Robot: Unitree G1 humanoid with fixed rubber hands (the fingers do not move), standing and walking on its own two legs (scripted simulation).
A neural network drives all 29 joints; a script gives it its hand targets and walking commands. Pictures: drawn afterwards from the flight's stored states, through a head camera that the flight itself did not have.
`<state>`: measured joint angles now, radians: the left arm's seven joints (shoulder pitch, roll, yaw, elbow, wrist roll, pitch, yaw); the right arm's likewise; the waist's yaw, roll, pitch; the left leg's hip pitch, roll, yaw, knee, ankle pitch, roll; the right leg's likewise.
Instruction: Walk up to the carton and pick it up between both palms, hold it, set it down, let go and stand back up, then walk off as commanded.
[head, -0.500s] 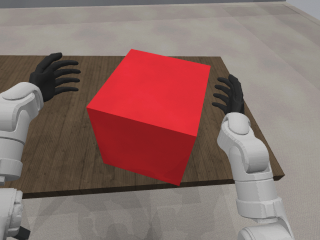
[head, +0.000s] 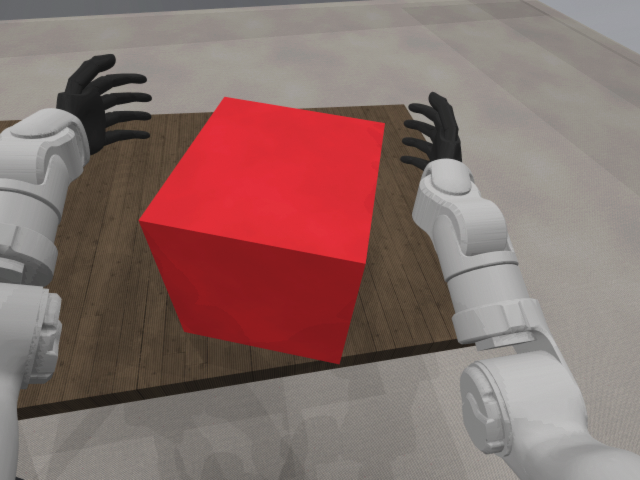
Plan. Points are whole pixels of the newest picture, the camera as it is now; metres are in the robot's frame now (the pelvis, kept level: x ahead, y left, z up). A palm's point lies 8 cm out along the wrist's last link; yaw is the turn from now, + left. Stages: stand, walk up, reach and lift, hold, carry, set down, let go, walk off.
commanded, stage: reach and lift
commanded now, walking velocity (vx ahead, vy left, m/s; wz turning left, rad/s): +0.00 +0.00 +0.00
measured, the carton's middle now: (281, 230) +0.46 +0.01 +0.04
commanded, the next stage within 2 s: none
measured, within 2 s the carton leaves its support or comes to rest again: neither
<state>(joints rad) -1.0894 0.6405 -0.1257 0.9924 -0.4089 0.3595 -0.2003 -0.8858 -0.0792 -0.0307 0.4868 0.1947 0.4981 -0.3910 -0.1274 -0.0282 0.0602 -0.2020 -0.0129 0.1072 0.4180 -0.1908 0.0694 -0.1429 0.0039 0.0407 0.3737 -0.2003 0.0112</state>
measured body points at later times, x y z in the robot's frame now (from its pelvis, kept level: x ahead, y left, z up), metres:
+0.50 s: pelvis -0.01 +0.00 +0.00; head +0.02 +0.02 +0.45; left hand +0.47 +0.24 +0.17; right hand +0.42 -0.17 +0.15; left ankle +0.03 +0.07 -0.74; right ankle +0.00 -0.14 -0.74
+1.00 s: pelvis +0.00 +0.02 -0.01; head +0.05 +0.06 +0.44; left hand +0.49 +0.24 +0.12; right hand +0.42 -0.15 +0.10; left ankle +0.03 +0.07 -0.74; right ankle +0.00 -0.14 -0.74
